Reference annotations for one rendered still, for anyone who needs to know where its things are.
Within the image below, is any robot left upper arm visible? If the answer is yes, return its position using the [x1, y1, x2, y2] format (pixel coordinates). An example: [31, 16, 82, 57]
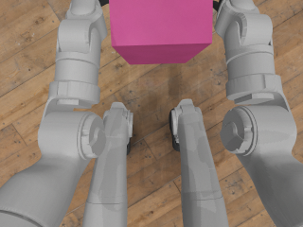
[0, 111, 107, 227]

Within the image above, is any robot right hand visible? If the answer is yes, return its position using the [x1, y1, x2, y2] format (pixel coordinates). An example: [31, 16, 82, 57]
[212, 0, 222, 11]

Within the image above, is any robot right upper arm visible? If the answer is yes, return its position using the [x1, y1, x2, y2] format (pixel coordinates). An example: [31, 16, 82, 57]
[220, 105, 303, 227]

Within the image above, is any right robot foot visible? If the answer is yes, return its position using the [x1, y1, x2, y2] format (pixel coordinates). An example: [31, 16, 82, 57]
[169, 108, 180, 152]

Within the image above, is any carton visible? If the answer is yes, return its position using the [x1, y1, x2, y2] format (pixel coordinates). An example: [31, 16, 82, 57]
[109, 0, 213, 65]

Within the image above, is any left robot foot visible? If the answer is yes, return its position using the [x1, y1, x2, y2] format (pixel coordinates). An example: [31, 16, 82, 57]
[126, 123, 134, 155]

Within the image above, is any left robot forearm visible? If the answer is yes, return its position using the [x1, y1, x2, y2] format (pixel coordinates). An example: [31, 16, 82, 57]
[37, 0, 108, 146]

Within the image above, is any robot foot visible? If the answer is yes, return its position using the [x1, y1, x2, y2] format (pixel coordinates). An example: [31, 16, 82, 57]
[169, 108, 180, 152]
[126, 123, 134, 155]

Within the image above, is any right robot forearm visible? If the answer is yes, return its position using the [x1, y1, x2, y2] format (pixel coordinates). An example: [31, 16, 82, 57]
[214, 0, 297, 131]

